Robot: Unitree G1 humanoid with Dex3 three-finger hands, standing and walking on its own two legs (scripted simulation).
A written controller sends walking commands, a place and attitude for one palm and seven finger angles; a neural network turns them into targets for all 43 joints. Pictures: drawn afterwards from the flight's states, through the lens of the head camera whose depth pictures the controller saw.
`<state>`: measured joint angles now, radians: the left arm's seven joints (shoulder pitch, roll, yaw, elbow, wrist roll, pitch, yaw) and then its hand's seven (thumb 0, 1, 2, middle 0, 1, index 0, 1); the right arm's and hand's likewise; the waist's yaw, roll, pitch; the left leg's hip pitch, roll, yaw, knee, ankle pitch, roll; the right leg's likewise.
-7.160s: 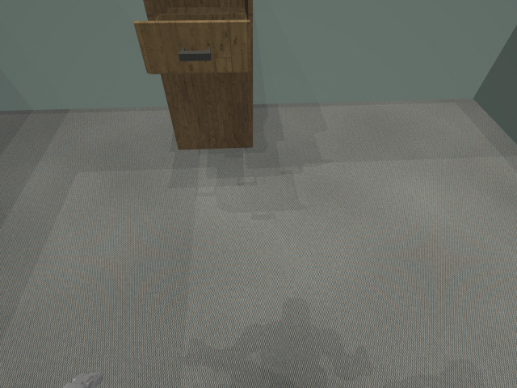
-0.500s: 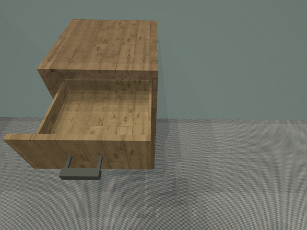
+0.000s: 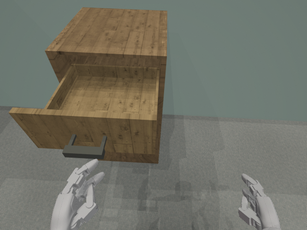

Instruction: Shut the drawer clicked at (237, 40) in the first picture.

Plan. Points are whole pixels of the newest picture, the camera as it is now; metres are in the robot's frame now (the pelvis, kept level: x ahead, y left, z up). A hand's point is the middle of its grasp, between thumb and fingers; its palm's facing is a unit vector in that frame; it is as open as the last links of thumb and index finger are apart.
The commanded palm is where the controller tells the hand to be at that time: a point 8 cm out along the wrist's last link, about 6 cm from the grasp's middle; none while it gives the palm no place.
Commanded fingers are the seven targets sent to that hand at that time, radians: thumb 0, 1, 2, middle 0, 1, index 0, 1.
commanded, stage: raise the hand and make a fist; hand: left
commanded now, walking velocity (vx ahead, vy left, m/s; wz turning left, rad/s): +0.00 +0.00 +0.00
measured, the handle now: (86, 145) +0.35 +0.22 +0.01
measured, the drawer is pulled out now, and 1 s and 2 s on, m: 0.29 0.29 0.29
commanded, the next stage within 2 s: bring the fist close to the handle in 1.58 s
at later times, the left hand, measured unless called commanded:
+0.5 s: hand (78, 209) +0.17 +0.17 +0.04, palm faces +0.01 -1.00 -0.06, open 3.9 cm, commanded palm +0.12 +0.23 +0.05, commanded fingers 0.00 0.90 0.90 -1.04 -1.21 -1.04 -1.21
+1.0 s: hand (68, 211) +0.15 +0.18 +0.09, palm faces +0.04 -1.00 -0.06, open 3.2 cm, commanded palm +0.10 +0.23 +0.10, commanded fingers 0.00 0.90 0.90 -1.40 -1.60 -1.40 -1.60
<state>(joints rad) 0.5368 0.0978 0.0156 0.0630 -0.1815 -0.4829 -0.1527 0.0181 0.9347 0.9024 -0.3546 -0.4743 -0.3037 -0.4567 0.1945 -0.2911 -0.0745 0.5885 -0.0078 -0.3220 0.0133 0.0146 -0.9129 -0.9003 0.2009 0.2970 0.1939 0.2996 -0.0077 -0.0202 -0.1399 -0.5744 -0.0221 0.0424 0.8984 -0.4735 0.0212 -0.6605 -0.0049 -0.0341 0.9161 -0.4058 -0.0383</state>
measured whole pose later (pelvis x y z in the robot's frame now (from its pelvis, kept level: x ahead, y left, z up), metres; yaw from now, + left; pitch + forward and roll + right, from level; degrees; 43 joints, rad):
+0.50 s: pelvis -0.01 -0.01 -0.02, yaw +2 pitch +11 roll -1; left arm 0.57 0.22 0.13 -0.17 -0.25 -0.30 -0.25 0.02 0.90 0.90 -0.85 -1.01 -0.84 -1.00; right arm 0.29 -0.19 0.03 0.55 0.03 -0.22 -0.04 0.01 -0.90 -0.90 0.21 0.30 0.20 0.30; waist 0.00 0.03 -0.12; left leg -0.72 0.00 -0.02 1.05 -0.52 0.01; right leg -0.76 0.01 -0.10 1.00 -0.43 -0.05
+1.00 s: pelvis +0.01 +0.02 -0.01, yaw +2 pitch +8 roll -2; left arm 0.75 0.19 0.04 -0.41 -0.20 -0.28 -0.19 0.02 0.90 0.90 -1.33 -1.53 -1.33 -1.53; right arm 0.20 -0.19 0.04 0.46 0.03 -0.24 -0.02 0.01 -0.90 -0.90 0.20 0.30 0.20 0.30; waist 0.04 0.04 -0.14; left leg -0.59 -0.02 -0.01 0.98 -0.53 0.04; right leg -0.63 0.00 -0.09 0.92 -0.44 -0.02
